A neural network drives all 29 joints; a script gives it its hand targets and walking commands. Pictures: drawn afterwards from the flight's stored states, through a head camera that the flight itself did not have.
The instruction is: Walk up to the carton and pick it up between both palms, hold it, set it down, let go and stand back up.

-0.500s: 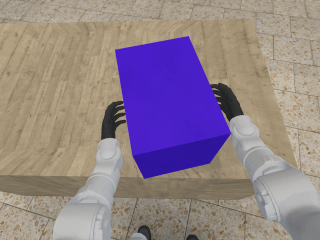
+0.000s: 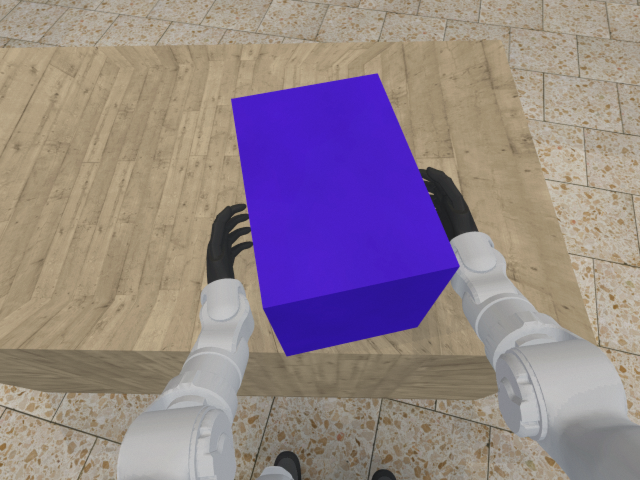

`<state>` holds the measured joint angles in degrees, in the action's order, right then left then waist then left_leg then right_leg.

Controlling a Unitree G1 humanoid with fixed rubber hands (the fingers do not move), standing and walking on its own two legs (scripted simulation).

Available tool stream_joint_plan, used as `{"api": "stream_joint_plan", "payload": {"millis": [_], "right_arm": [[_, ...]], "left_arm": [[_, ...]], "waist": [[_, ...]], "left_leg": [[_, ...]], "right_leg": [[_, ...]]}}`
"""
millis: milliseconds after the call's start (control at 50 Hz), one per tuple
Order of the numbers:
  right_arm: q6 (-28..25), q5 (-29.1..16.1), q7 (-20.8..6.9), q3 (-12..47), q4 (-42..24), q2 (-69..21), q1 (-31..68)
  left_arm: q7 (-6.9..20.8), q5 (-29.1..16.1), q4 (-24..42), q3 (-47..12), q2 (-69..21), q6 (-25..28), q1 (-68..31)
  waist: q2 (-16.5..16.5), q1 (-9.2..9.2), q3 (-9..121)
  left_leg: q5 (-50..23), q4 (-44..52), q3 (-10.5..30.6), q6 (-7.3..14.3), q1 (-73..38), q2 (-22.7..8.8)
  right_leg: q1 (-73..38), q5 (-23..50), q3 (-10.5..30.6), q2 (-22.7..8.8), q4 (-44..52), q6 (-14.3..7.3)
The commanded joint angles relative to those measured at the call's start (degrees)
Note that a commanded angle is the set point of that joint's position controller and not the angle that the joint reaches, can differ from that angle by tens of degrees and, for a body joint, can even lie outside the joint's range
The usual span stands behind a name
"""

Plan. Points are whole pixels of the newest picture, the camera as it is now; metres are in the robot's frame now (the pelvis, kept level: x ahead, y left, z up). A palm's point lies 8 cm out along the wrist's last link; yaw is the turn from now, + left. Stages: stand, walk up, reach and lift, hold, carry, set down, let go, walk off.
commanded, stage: reach and lift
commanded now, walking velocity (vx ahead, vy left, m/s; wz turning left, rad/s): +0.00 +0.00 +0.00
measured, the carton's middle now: (330, 220) +0.47 +0.02 -0.05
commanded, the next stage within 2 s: none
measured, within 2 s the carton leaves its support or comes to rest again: leaves its support in 1.06 s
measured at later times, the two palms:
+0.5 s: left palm (225, 272) +0.37 +0.15 -0.02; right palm (456, 226) +0.42 -0.15 +0.00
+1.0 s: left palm (225, 274) +0.37 +0.15 -0.02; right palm (454, 226) +0.42 -0.15 +0.00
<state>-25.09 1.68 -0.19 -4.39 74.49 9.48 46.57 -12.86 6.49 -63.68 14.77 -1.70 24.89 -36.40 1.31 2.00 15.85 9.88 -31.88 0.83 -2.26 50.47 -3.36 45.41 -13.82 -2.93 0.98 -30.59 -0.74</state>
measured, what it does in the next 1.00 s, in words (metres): stands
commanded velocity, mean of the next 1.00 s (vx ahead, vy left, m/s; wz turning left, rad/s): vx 0.00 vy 0.00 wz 0.00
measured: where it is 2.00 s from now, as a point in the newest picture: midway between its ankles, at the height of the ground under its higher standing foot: outside the picture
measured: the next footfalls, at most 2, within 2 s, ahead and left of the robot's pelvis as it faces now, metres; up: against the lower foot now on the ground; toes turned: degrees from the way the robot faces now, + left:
none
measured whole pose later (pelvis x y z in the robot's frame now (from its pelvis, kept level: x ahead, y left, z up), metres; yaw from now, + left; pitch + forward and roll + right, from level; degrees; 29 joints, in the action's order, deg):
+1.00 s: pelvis +0.00 +0.00 +0.00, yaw +0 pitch +27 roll -2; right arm -28.1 15.1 -0.3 -17.6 74.5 6.4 46.7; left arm -12.4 6.8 -68.1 20.9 -3.1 30.5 -37.8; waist 1.3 2.0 14.3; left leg 9.9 -31.6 0.8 -2.3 49.1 -3.7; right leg 44.3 -13.6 -2.9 1.3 -30.6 -0.7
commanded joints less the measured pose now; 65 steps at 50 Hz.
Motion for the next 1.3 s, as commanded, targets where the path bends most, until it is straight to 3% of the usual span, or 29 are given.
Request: {"api": "stream_joint_plan", "payload": {"millis": [0,100,220,260,280,320,400,440,460,540,580,680,920,1020,1120,1280], "right_arm": [[-6.2,12.0,-5.5,-2.5,-5.8,-35.2,29.6],[-7.0,18.2,-5.6,-6.0,0.0,-38.2,26.4],[-7.1,20.0,-5.4,-6.9,3.7,-39.5,24.9],[-7.3,19.7,-5.5,-6.2,3.5,-40.3,25.1],[-7.4,19.7,-5.4,-6.7,4.1,-40.2,24.9],[-7.2,19.4,-5.6,-5.8,4.3,-40.3,24.7],[-7.0,19.6,-5.3,-6.1,5.1,-40.9,24.2],[-6.8,19.9,-5.4,-5.7,5.0,-40.8,23.6],[-6.9,19.9,-5.3,-5.8,4.7,-40.8,24.3],[-6.8,19.7,-5.2,-4.7,4.3,-41.4,24.0],[-6.9,19.5,-5.0,-4.7,4.5,-41.4,24.2],[-6.9,18.8,-4.9,-3.3,4.0,-41.7,23.7],[-10.2,18.1,-3.9,2.6,-0.7,-43.3,26.5],[-10.3,17.4,-3.6,4.6,0.4,-44.1,25.8],[-9.8,17.6,-3.6,5.0,-0.5,-44.2,27.5],[-7.9,15.9,-4.3,6.2,-1.3,-43.3,29.7]], "left_arm": [[8.3,8.9,5.2,-8.0,-33.1,6.6,-32.5],[9.0,10.3,0.4,-7.7,-33.5,7.8,-33.5],[9.4,11.1,-2.2,-6.2,-32.9,8.1,-31.8],[9.3,10.7,-1.8,-7.0,-33.6,8.1,-32.0],[9.2,10.7,-1.6,-7.2,-33.7,8.1,-32.2],[9.2,10.8,-1.9,-6.7,-33.3,8.1,-31.6],[9.3,10.6,-2.3,-6.8,-33.3,8.1,-31.8],[9.4,10.7,-2.8,-6.1,-32.5,7.8,-31.0],[9.3,10.5,-2.5,-6.8,-33.0,7.9,-32.0],[9.3,10.8,-3.2,-6.4,-33.2,7.7,-30.3],[9.2,10.5,-2.7,-7.2,-33.5,7.7,-30.9],[9.2,9.6,-2.8,-8.4,-33.9,7.7,-31.4],[9.2,6.5,-0.4,-13.2,-35.8,10.2,-36.6],[9.5,5.1,0.0,-15.6,-36.8,10.2,-37.5],[9.5,3.9,0.5,-17.1,-37.1,10.0,-38.6],[8.9,0.4,3.1,-21.1,-37.4,8.3,-42.9]], "waist": [[-1.5,3.51,33.3],[-1.2,2.11,31.0],[-1.5,2.34,28.5],[-0.7,3.02,29.0],[-0.5,2.35,28.7],[-1.4,3.07,28.1],[-1.1,2.52,27.8],[-1.6,3.28,27.1],[-1.0,2.68,27.6],[-2.0,3.34,27.3],[-1.7,2.62,28.0],[-1.8,2.85,28.9],[-2.5,2.30,37.3],[-2.7,1.33,37.5],[-2.1,1.42,40.2],[-1.1,0.91,41.6]], "left_leg": [[-24.9,-4.4,-5.5,-3.3,-34.0,1.4],[-23.3,-2.8,-5.8,-3.1,-32.0,1.4],[-22.3,-1.5,-6.2,-2.5,-28.8,1.6],[-22.2,-1.6,-6.3,-2.5,-28.9,1.5],[-22.0,-1.4,-6.2,-2.5,-29.4,1.5],[-21.9,-1.3,-6.3,-2.2,-28.9,1.4],[-20.6,-1.2,-6.3,-1.9,-27.7,1.6],[-19.1,-0.8,-6.4,-1.4,-26.8,1.6],[-19.1,-0.7,-6.3,-1.7,-26.8,1.6],[-19.2,-0.6,-6.3,-1.4,-26.1,1.7],[-19.4,-0.6,-6.1,-1.6,-26.4,1.6],[-20.1,-0.8,-6.1,-1.5,-26.8,1.6],[-25.0,-1.5,-5.2,-1.6,-26.6,2.0],[-24.9,-1.6,-4.7,-1.5,-26.7,2.0],[-23.9,-2.2,-4.7,-1.5,-27.6,2.1],[-19.2,-2.5,-3.8,-1.4,-30.7,2.0]], "right_leg": [[-16.4,22.3,-0.9,2.9,0.0,0.4],[-18.7,25.5,-0.9,2.3,0.3,0.5],[-21.3,27.2,-0.6,1.9,0.0,0.6],[-20.5,26.9,-0.6,1.9,-0.1,0.5],[-20.3,26.4,-0.8,1.9,0.2,0.4],[-20.2,26.5,-0.7,2.0,0.1,0.6],[-20.5,26.4,-0.4,1.7,-0.2,0.6],[-20.9,25.4,-0.4,1.6,-0.3,0.7],[-20.8,25.9,-0.7,1.6,-0.4,0.7],[-21.9,26.9,-0.5,1.7,-0.6,0.9],[-21.9,28.1,-0.5,1.6,-0.7,1.0],[-22.1,28.4,-0.5,1.8,-1.0,0.9],[-27.5,40.8,-0.6,1.7,-3.1,1.9],[-28.3,42.3,-0.5,1.9,-3.5,1.9],[-26.6,39.7,-0.6,2.2,-3.3,1.8],[-20.3,28.2,-1.9,3.4,-1.9,1.1]]}}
